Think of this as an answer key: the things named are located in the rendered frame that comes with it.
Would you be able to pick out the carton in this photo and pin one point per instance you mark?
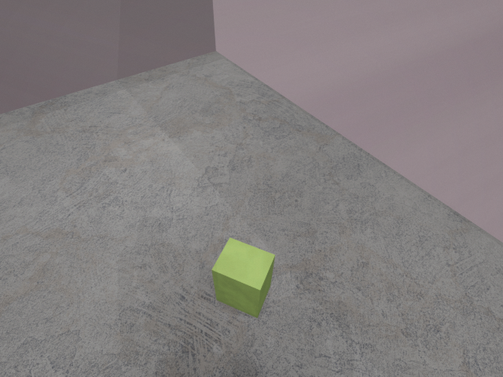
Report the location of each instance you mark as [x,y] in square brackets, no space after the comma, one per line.
[242,276]

